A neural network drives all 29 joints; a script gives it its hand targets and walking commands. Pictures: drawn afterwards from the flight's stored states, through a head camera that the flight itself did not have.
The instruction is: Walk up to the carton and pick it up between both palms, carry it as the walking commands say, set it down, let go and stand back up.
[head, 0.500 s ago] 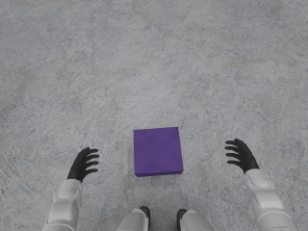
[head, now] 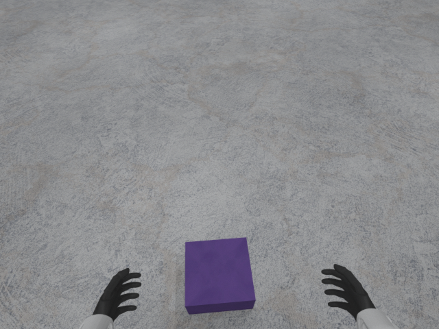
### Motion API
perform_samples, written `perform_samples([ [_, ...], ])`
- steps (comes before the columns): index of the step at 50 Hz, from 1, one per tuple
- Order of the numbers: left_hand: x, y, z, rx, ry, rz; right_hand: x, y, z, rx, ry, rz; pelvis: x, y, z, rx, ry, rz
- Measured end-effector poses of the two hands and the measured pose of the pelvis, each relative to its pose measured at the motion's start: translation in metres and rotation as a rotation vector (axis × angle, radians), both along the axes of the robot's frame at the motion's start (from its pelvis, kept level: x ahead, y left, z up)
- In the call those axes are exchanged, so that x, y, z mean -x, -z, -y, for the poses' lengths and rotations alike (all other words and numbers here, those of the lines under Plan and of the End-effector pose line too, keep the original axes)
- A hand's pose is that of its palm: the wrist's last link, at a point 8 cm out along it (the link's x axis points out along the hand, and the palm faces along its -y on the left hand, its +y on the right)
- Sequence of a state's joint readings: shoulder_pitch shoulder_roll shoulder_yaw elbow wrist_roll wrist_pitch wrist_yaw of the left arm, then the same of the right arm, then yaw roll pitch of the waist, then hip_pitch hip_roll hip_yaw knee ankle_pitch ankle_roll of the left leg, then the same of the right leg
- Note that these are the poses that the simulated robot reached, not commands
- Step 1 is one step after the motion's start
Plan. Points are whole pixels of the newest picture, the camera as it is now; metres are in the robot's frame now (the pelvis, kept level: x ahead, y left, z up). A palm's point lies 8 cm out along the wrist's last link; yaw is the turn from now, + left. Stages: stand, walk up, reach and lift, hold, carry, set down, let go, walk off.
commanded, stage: let go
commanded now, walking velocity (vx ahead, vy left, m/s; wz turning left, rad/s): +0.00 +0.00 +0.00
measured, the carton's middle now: (218, 274) +0.43 +0.03 -0.70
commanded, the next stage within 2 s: stand in 0.22 s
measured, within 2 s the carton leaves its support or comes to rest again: neither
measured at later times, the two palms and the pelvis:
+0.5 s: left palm (70, 328) +0.15 +0.30 -0.09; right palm (388, 318) +0.15 -0.28 -0.07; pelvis +0.01 +0.01 +0.00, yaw +0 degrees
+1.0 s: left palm out of the picture +0.13 +0.31 -0.10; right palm out of the picture +0.12 -0.28 -0.09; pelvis +0.01 +0.02 +0.00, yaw +0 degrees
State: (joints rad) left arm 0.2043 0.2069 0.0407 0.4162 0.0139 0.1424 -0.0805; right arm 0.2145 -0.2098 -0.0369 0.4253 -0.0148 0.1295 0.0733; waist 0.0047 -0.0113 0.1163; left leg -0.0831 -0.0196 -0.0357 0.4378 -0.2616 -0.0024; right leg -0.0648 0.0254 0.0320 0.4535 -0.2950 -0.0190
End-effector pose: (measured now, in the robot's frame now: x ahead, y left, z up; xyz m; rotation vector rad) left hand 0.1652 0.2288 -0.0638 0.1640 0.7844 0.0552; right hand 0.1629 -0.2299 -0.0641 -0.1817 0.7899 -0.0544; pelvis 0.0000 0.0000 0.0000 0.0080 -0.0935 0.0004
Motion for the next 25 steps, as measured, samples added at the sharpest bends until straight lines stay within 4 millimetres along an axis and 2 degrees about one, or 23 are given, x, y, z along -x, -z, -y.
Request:
perform_samples([
  [12,0.008,0.005,-0.012,-0.031,-0.057,-0.036,-0.002,0.003,-0.002,0.028,0.019,0.004,-0.002,0.002,-0.005,0.004,-0.006,-0.015],
  [20,0.016,0.017,-0.055,-0.16,-0.052,-0.071,0.011,0.011,0.034,0.173,0.046,-0.073,-0.007,0.003,-0.009,0.013,0.001,-0.08],
  [25,0.017,0.021,-0.069,-0.19,-0.045,-0.103,0.014,0.01,0.047,0.213,0.065,-0.102,-0.011,0.002,-0.011,0.014,0.005,-0.091],
])
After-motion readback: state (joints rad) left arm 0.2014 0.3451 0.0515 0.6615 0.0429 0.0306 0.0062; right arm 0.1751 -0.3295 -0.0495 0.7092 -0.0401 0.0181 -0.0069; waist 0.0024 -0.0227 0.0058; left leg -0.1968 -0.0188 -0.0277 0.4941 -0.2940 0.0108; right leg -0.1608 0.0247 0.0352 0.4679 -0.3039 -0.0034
